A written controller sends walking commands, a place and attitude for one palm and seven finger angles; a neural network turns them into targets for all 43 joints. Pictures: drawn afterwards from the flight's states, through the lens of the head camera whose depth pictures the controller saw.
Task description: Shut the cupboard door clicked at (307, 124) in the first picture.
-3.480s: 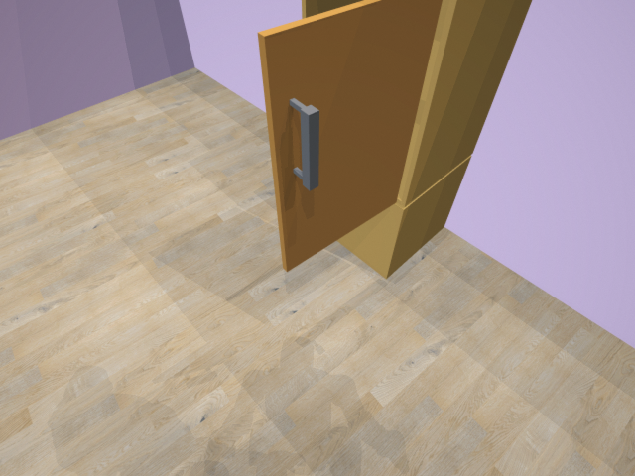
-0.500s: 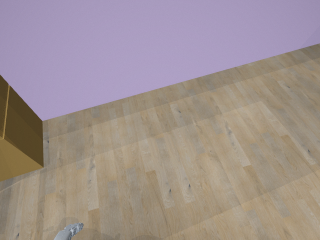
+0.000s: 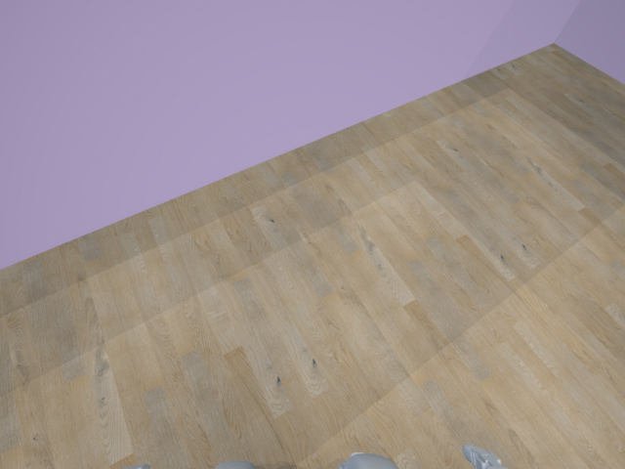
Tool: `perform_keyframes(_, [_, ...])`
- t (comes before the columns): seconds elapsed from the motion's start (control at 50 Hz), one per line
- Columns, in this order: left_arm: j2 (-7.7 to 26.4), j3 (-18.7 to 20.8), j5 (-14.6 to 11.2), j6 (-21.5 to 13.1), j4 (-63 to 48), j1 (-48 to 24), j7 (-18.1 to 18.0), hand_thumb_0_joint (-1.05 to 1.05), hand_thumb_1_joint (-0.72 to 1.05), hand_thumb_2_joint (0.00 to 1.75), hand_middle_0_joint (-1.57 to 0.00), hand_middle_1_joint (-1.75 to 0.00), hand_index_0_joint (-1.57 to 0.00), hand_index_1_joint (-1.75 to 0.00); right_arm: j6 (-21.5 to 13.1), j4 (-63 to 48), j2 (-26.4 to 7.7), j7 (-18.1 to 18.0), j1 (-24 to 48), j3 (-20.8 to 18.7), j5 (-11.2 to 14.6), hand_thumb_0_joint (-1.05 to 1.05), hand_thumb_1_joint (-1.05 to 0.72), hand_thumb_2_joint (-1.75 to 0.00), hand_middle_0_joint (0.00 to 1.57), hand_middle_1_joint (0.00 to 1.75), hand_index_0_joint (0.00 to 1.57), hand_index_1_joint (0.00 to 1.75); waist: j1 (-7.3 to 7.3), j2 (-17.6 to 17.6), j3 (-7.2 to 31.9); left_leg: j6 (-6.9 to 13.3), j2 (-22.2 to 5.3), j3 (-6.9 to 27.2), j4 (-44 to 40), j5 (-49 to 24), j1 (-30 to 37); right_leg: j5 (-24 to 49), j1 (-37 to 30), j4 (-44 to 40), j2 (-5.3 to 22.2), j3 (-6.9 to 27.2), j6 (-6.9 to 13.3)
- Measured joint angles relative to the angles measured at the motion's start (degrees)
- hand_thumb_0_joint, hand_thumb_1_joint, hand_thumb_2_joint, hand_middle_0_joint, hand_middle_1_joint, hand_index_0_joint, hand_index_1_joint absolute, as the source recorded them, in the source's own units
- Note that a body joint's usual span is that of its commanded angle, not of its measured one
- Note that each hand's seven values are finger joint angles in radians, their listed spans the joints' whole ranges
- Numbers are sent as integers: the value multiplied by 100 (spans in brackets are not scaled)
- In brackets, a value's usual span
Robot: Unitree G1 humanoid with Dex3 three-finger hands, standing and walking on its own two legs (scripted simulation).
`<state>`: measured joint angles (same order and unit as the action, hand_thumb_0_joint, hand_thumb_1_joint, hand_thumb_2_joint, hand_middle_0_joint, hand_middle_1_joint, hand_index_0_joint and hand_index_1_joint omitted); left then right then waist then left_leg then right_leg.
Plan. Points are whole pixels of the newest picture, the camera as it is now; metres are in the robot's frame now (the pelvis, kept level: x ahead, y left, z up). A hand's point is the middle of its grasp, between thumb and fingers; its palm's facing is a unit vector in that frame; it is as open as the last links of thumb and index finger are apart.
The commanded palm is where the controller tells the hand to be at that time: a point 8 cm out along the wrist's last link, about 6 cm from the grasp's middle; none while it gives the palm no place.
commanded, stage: walk around to get in front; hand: left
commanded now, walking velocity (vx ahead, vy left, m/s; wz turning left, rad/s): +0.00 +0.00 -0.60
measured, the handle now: out of the picture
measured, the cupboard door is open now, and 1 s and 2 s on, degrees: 85 85 85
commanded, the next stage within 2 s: walk to a spot facing it in 1.82 s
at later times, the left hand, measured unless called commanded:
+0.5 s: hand (246, 430) +0.18 +0.10 -0.15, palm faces -0.30 -0.92 -0.26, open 7.4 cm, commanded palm none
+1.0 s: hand (287, 360) +0.28 +0.06 -0.16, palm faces -0.56 -0.81 -0.18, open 7.4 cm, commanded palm none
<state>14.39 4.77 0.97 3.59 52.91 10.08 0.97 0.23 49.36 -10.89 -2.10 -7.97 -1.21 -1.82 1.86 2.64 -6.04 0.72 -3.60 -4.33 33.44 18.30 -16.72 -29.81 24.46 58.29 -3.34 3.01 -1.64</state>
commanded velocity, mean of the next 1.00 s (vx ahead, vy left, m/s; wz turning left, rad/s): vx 0.10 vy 0.00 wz -0.60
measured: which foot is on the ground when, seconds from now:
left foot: down 0.00-0.30, up 0.32-0.72, down 0.74-1.00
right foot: up 0.00-0.28, down 0.30-0.74, up 0.76-1.00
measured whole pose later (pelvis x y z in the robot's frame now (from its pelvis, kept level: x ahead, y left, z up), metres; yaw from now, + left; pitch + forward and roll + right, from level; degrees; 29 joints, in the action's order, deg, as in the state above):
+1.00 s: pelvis +0.09 -0.07 +0.01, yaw -35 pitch +2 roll -2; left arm 15.1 5.1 1.7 2.9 53.0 8.8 4.0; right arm -2.1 52.8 -10.8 -1.6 -18.4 -1.3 -2.3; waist 0.1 0.8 -4.4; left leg -1.2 -6.8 -10.9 22.3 17.6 -6.0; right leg -17.5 31.7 58.5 3.5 -2.8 -2.0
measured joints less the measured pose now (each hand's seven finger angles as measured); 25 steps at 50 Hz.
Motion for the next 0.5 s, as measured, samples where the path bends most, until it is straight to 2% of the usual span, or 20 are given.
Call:
perform_keyframes(0.06, [90,59,19,11,-66,-121,76,1,91,90,-20,-30,-20,-30,-7,7,56,-24,-191,49,-21,1,-90,-90,20,30,20,30,-8,-63,-29,-41,-146,-127,-368,-162,198,264,302,780,222,-231,-127])
perform_keyframes(0.12, [130,70,15,22,-128,-193,120,1,91,90,-20,-30,-19,-30,-8,71,64,-22,-345,39,-15,1,-90,-90,20,30,20,30,-31,-151,-38,-82,-283,-315,-584,-232,346,461,343,647,419,-347,-189])
perform_keyframes(0.18, [132,54,15,41,-139,-267,149,1,91,90,-20,-30,-19,-30,1,140,29,2,-492,-8,-19,1,-90,-90,20,30,20,30,-110,-236,-46,-151,-404,-531,-589,-172,446,480,161,-65,544,-472,-178])
perform_keyframes(0.26, [82,-12,7,18,-153,-393,170,1,91,90,-20,-30,-19,-30,40,244,-106,62,-680,-93,-25,1,-90,-90,20,30,20,30,-256,-366,-53,-299,-568,-803,-300,59,495,532,-303,-1305,525,-688,-61])
perform_keyframes(0.3, [65,-61,9,-57,-213,-407,179,1,91,90,-20,-30,-19,-30,82,282,-208,90,-806,-142,3,1,-90,-90,20,30,20,30,-297,-417,-4,-414,-662,-915,88,294,416,1226,-697,-2220,482,-787,65])
perform_keyframes(0.32, [66,-75,24,-140,-243,-397,157,1,91,90,-20,-30,-19,-30,128,311,-258,100,-834,-167,33,1,-90,-90,20,30,20,30,-285,-401,38,-451,-664,-890,543,537,256,1133,-772,-2396,473,-734,203])
perform_keyframes(0.36, [-54,-121,-8,-240,-221,-429,65,0,91,90,-20,-30,-19,-30,290,403,-409,70,-699,-218,76,1,-90,-90,20,30,20,30,-322,-557,-41,-482,-552,-360,1756,1176,-198,918,-675,-2142,355,-660,344])
perform_keyframes(0.4, [-149,-157,-20,-246,-235,-392,-13,0,91,90,-20,-30,-19,-30,374,439,-473,46,-570,-253,90,1,-91,-90,20,30,20,30,-346,-593,-80,-511,-384,-28,2638,1162,-612,980,-735,-2251,294,-578,382])
perform_keyframes(0.44, [-195,-177,-30,-245,-237,-325,-75,0,91,90,-20,-30,-20,-30,383,418,-462,56,-421,-251,90,1,-91,-90,20,30,20,30,-323,-513,-100,-563,-278,112,2993,909,-907,1157,-811,-2492,247,-430,392])
perform_keyframes(0.5, [-228,-206,-27,-237,-193,-218,-97,0,91,90,-20,-30,-20,-30,337,300,-385,78,-229,-236,95,1,-91,-90,20,30,20,30,-295,-360,-92,-619,-177,245,2833,600,-1119,1345,-898,-2797,183,-214,435])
